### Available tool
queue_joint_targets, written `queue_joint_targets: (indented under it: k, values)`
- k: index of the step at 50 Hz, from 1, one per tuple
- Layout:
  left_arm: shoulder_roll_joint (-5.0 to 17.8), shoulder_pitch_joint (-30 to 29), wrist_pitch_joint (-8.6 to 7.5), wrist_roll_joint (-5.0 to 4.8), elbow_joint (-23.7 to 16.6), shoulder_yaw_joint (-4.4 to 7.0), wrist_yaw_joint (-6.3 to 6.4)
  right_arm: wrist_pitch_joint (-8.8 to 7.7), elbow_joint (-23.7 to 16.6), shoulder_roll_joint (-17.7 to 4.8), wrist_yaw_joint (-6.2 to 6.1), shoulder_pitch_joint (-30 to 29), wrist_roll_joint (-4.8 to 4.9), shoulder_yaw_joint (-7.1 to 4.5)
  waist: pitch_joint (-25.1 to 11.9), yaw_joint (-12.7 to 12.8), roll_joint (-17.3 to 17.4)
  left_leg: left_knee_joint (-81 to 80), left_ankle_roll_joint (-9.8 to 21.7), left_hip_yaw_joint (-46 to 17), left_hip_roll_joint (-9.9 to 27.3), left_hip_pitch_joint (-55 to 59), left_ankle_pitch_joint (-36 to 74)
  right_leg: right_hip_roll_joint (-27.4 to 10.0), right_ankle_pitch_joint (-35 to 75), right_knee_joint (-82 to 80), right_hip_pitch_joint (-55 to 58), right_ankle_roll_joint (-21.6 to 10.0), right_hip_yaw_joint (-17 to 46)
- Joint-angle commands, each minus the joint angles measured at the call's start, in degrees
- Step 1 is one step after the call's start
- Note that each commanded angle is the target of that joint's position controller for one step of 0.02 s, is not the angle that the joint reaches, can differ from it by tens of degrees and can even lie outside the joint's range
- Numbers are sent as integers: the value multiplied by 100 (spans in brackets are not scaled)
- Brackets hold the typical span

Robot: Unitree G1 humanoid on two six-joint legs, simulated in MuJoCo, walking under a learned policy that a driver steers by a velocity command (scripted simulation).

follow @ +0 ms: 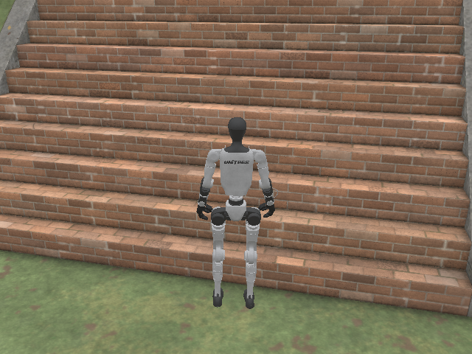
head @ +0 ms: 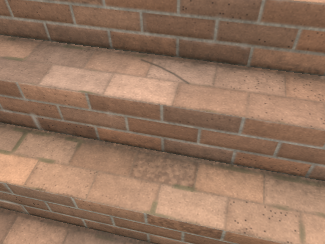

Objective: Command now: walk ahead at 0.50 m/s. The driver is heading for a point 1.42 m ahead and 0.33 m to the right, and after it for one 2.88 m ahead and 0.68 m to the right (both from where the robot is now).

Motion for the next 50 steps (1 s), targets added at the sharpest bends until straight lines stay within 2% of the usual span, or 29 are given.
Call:
queue_joint_targets:
  k: [1,3,4,9,23,35,50]
  values:
    - [581,-321,-70,20,-329,117,14,-80,-387,-533,-14,-389,-19,-115,-282,-8,-73,-29,99,-510,727,-7,923,-1013,1469,23,130,-107,652]
    - [637,-112,-67,-23,-265,131,18,-75,-325,-577,-16,-179,12,-125,-581,-3,-76,-54,76,-472,722,124,834,-1008,1368,-5,251,-90,609]
    - [668,-90,-59,-28,-234,143,19,-70,-298,-607,-17,-154,9,-136,-451,-12,-69,-21,68,-460,713,93,866,-1000,1406,18,204,-80,592]
    - [664,41,-10,-53,-137,175,21,-24,-191,-612,-17,33,10,-161,-325,-37,-62,158,58,-458,720,28,927,-1002,1484,172,82,-64,554]
    - [635,474,135,-67,142,272,58,120,78,-619,-46,530,20,-224,-143,-49,-63,331,83,-492,704,-199,653,-964,1107,339,-95,-54,557]
    - [510,874,215,-48,305,331,88,217,256,-529,-85,940,4,-245,81,-62,-71,361,129,-492,629,-446,128,-879,509,365,-379,-87,559]
    - [309,1268,239,-40,385,384,100,270,433,-364,-110,1339,0,-277,254,-56,-67,381,173,-484,578,-578,-161,-804,104,322,-595,-111,559]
